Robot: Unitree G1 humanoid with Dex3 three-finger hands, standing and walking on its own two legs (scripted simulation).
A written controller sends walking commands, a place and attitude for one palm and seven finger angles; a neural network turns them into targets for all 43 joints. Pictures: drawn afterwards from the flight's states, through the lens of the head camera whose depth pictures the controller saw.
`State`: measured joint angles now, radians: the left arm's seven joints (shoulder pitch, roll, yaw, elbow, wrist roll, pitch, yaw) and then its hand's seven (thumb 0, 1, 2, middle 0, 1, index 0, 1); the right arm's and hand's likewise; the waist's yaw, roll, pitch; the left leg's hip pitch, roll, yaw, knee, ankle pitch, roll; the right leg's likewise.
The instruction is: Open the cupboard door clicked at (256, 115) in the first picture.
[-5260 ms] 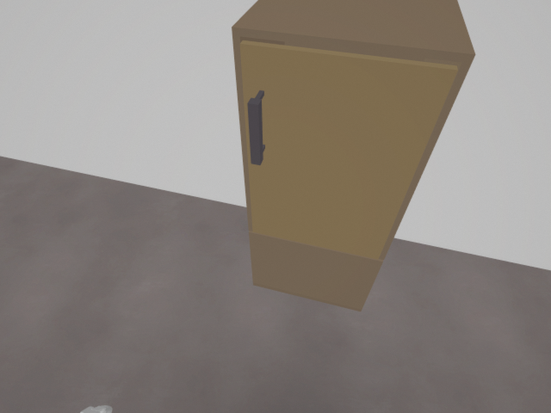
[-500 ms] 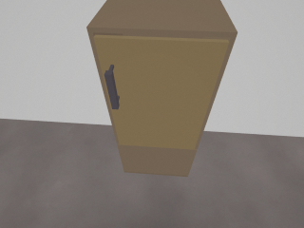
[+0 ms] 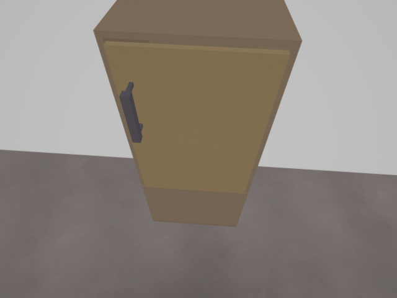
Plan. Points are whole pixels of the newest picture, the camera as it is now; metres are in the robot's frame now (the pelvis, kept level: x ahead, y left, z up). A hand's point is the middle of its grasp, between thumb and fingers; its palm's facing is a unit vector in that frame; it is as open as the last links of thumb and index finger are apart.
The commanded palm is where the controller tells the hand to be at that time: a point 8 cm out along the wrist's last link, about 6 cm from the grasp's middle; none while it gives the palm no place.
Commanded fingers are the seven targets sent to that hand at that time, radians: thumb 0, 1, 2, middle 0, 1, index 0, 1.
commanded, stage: come to a stop and stand still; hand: left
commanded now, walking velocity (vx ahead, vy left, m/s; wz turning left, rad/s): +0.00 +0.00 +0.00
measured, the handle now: (134, 113) +0.53 +0.20 +0.05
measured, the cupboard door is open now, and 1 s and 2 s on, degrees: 0 0 0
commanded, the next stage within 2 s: look again from close up in 0.36 s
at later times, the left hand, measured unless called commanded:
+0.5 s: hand out of the picture +0.04 +0.19 -0.17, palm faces +0.00 -0.97 -0.24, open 7.4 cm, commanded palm none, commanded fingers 0.00 0.90 0.90 -0.20 -0.30 -0.20 -0.30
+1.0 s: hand out of the picture +0.03 +0.19 -0.17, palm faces +0.02 -0.97 -0.23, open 7.4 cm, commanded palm none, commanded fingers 0.00 0.90 0.90 -0.20 -0.30 -0.20 -0.30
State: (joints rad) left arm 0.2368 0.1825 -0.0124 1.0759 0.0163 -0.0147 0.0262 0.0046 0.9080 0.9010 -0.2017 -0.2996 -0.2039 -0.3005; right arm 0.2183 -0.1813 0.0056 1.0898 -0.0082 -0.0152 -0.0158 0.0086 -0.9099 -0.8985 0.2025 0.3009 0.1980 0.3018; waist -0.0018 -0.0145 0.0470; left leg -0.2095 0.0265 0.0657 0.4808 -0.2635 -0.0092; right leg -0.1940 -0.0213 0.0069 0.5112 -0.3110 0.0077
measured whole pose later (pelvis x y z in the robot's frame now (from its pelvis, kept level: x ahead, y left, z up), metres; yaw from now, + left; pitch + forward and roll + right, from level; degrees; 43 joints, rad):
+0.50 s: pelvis +0.01 -0.01 +0.00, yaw +0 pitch -1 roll +1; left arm 0.21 0.22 0.00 1.08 0.02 -0.01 0.02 0.00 0.91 0.90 -0.20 -0.30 -0.20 -0.30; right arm 0.18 -0.20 0.00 1.11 -0.01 -0.01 -0.02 0.01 -0.91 -0.90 0.20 0.30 0.20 0.30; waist 0.00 -0.02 0.04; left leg -0.18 0.04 0.06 0.45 -0.26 -0.02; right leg -0.16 -0.01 0.00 0.47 -0.31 0.00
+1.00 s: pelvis +0.00 -0.01 +0.00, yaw +1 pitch -1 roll +1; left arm 0.22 0.21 0.00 1.10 0.02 -0.01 0.02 0.00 0.91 0.90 -0.20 -0.30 -0.20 -0.30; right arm 0.20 -0.19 0.01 1.13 -0.01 -0.02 -0.02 0.01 -0.91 -0.90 0.20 0.30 0.20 0.30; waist 0.01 -0.02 0.04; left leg -0.17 0.03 0.05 0.42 -0.23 -0.02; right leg -0.14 -0.01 -0.01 0.44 -0.29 0.00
